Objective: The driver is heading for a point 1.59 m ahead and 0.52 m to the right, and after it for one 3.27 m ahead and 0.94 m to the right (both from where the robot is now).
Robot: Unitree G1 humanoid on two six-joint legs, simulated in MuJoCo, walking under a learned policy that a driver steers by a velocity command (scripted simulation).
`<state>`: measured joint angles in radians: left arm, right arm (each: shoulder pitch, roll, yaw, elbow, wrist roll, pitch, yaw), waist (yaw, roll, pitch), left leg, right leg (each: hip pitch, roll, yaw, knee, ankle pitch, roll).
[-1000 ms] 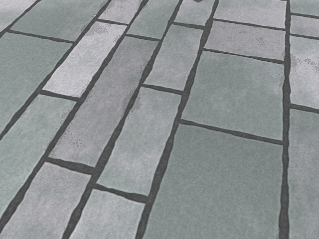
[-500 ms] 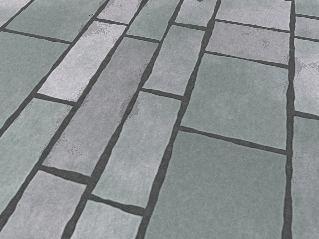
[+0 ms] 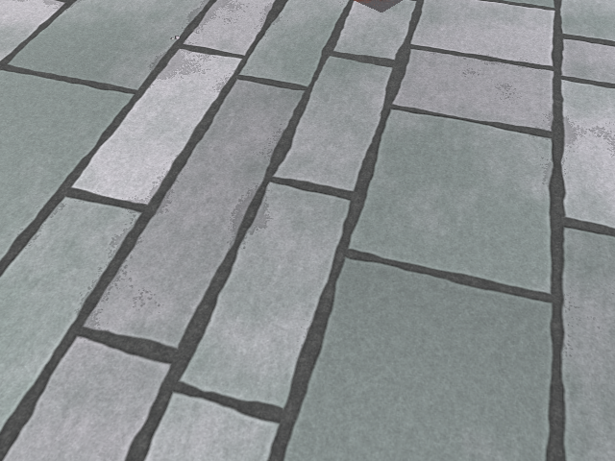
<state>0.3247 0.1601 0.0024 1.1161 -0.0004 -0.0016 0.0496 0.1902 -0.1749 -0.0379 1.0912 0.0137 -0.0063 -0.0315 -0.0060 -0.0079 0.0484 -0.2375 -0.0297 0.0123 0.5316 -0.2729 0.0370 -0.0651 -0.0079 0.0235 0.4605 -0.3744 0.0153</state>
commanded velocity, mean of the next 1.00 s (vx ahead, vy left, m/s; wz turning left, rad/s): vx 0.12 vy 0.00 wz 0.00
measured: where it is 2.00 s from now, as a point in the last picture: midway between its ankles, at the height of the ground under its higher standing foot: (334, 405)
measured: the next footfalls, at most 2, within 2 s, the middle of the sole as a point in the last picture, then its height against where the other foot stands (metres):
left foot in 1.20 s outside the picture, level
right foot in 1.78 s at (393, 412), level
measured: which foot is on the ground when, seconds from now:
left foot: down 0.00-0.84, up 0.86-1.00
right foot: down 0.00-1.00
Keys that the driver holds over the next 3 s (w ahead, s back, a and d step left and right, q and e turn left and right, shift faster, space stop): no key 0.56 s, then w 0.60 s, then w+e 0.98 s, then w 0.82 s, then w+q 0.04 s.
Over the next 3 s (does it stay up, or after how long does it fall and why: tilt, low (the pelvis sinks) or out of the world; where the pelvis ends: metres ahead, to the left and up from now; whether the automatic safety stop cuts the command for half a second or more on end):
stays up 1.02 -0.37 0.01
